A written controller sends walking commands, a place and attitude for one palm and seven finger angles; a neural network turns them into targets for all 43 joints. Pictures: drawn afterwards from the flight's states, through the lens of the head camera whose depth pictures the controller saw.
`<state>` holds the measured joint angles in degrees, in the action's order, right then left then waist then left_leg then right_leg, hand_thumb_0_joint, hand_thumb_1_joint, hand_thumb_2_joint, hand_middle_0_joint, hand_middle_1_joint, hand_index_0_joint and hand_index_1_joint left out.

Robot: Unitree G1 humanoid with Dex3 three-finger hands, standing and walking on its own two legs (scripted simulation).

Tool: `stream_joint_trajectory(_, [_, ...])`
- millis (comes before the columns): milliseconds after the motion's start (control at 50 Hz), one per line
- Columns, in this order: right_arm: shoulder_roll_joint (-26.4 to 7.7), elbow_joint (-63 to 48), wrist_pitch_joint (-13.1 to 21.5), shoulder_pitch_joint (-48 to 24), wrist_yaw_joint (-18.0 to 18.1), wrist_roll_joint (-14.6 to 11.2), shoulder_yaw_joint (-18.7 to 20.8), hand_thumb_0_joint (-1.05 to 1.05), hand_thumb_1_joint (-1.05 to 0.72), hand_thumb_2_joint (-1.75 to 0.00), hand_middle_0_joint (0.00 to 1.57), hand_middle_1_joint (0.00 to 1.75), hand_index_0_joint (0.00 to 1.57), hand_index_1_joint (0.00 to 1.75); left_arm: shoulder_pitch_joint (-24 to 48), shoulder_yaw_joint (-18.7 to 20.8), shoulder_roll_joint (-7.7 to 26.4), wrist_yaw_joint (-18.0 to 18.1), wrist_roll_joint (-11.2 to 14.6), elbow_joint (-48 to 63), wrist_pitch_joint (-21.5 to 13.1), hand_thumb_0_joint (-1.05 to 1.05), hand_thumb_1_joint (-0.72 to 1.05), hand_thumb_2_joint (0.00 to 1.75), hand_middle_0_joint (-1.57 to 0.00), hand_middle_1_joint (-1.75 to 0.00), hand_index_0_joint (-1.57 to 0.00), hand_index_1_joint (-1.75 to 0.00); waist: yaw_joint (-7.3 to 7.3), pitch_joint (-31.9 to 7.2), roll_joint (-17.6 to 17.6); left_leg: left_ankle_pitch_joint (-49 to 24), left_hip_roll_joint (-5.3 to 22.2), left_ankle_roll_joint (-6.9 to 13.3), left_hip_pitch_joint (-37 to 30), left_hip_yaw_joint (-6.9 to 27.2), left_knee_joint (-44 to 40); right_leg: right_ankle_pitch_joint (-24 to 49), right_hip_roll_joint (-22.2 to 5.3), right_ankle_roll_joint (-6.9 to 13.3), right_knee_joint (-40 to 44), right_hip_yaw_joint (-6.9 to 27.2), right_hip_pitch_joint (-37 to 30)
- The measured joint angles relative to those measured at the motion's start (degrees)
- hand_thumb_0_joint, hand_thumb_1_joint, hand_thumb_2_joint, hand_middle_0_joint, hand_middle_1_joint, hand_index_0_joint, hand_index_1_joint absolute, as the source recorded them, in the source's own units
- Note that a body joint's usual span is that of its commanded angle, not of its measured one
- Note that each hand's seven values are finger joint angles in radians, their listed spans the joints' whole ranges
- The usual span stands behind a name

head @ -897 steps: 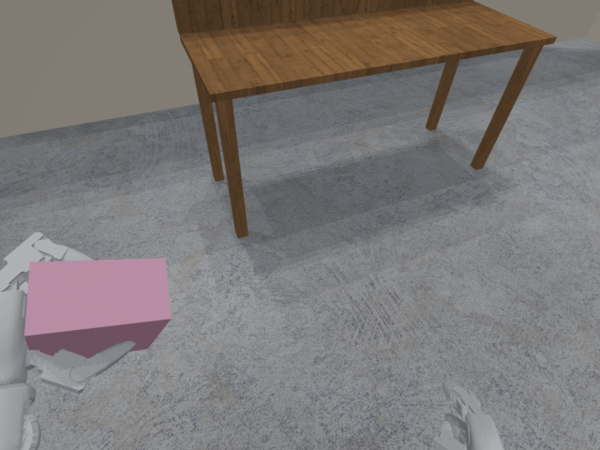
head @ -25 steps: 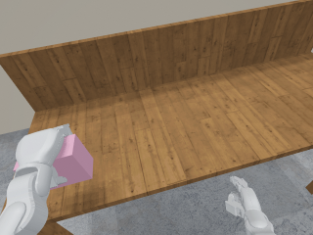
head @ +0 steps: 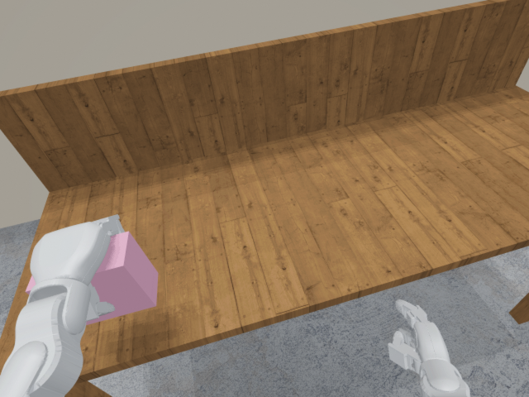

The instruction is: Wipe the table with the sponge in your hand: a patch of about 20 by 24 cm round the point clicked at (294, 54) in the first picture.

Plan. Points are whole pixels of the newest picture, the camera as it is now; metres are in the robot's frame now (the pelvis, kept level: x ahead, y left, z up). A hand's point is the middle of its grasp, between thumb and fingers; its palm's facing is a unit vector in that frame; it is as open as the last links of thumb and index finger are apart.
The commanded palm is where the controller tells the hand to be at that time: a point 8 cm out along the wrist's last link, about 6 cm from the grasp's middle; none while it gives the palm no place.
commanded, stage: move the sponge above the wiping area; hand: left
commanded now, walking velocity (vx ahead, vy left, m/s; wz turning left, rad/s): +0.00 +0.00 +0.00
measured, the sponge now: (106, 287) +0.22 +0.29 +0.07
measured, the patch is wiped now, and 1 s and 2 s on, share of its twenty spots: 0.00 0.00 0.00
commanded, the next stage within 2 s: lower the sponge onto the table in 1.96 s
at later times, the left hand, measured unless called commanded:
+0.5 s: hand (101, 267) +0.24 +0.30 +0.09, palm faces +0.01 -0.08 -1.00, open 10.5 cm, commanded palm +0.22 +0.29 +0.15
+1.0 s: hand (98, 274) +0.24 +0.31 +0.07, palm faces -0.01 -0.08 -1.00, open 10.5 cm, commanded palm +0.22 +0.30 +0.14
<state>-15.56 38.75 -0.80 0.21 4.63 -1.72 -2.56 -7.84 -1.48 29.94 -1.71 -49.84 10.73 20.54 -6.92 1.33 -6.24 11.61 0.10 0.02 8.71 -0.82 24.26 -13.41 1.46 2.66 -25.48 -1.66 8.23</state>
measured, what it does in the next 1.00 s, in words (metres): stands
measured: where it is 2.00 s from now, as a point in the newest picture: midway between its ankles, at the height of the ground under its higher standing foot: outside the picture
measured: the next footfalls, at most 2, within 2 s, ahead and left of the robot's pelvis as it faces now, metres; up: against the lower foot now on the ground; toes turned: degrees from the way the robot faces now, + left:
none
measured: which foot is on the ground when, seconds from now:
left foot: down 0.00-1.00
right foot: down 0.00-1.00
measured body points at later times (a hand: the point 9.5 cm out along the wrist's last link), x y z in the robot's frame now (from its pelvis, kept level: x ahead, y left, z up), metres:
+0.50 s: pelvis +0.00 +0.01 +0.00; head +0.00 -0.03 +0.45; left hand +0.24 +0.30 +0.14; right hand +0.26 -0.19 -0.08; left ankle +0.02 +0.12 -0.74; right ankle +0.01 -0.09 -0.74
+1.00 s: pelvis +0.01 +0.01 +0.00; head +0.00 -0.03 +0.45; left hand +0.24 +0.31 +0.13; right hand +0.25 -0.20 -0.08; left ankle +0.02 +0.12 -0.74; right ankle +0.01 -0.09 -0.74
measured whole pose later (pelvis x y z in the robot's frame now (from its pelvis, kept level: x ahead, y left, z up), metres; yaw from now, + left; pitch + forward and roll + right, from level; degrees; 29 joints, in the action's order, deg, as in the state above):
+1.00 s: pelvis +0.01 +0.01 +0.00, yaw +0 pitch -3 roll +0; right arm -14.8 39.8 -1.4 1.1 4.3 -2.2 -1.9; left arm -4.6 -2.8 27.9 1.5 -52.1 1.1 19.5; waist -6.7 0.3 -5.4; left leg 11.9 -0.3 0.5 9.8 -0.4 24.4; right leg -13.3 1.2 2.2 -24.6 -1.9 8.8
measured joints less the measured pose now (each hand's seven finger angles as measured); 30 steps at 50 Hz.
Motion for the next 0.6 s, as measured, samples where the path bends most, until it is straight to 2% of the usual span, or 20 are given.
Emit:
stream_joint_trajectory(80, [0.3, 0.2, -0.1, 0.2, -0.3, -0.1, 0.0, 0.02, -0.91, -0.90, 0.20, 0.30, 0.20, 0.30, -0.2, -0.5, -0.4, 0.8, -0.3, -0.1, -0.3, -0.01, -0.53, 1.03, -0.68, -1.35, -0.70, -1.34, -0.04, -0.2, 0.0, 0.0, -0.1, 0.1, -0.1, -0.1, -0.2, -0.1, -0.1, -0.1, 0.0, 0.1, 0.0])
stream_joint_trajectory(260, [0.8, 0.6, -0.4, -0.1, -0.3, -0.3, -0.3, 0.02, -0.91, -0.90, 0.20, 0.30, 0.20, 0.30, 2.1, -1.4, -1.2, 1.2, -1.1, -3.3, 1.3, -0.01, -0.53, 1.03, -0.68, -1.34, -0.70, -1.34, -0.13, -0.4, 0.1, -0.1, -0.4, 0.3, 0.2, 0.1, -0.4, 0.0, -0.4, -0.3, 0.3, -0.1, 0.1])
stream_joint_trajectory(600, [0.7, 0.7, -0.5, 0.1, -0.4, -0.3, 0.2, 0.02, -0.91, -0.90, 0.20, 0.30, 0.20, 0.30, 3.8, -1.6, -1.9, 2.0, -2.0, -6.7, 0.0, -0.01, -0.53, 1.03, -0.68, -1.34, -0.70, -1.34, 0.16, -0.6, 0.7, 0.0, -0.5, 0.5, 0.6, 0.1, -0.6, 0.1, -0.5, -0.5, 1.0, 0.0, 0.3])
